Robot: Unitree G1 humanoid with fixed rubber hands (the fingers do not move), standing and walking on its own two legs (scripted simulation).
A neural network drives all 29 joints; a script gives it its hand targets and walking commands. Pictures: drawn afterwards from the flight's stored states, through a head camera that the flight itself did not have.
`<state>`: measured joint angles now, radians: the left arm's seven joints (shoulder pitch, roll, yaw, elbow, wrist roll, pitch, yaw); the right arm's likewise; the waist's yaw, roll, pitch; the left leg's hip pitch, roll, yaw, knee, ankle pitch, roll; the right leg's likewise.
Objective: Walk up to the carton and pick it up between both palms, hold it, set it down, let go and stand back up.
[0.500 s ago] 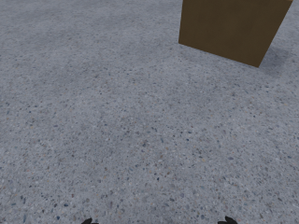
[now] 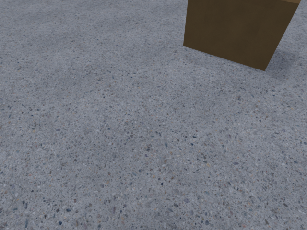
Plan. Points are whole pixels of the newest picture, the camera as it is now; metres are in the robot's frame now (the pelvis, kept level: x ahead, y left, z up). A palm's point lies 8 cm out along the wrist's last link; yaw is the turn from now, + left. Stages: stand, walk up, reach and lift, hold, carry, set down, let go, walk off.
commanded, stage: stand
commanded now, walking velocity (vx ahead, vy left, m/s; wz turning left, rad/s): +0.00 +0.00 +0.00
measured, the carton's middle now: out of the picture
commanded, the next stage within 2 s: none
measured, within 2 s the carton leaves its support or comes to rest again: neither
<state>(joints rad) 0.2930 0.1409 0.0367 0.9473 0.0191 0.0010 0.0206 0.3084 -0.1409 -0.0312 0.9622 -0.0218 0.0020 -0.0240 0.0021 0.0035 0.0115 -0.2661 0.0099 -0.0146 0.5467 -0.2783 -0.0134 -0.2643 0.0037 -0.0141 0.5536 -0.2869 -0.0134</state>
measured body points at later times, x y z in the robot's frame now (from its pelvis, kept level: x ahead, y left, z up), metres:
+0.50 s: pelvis +0.00 +0.00 +0.01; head +0.02 +0.00 +0.46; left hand +0.00 +0.21 -0.16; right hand -0.01 -0.20 -0.16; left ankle +0.01 +0.13 -0.73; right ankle +0.01 -0.11 -0.73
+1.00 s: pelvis +0.00 +0.00 +0.01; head +0.01 +0.00 +0.46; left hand -0.02 +0.20 -0.16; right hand -0.02 -0.19 -0.16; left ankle +0.01 +0.13 -0.73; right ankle +0.01 -0.11 -0.73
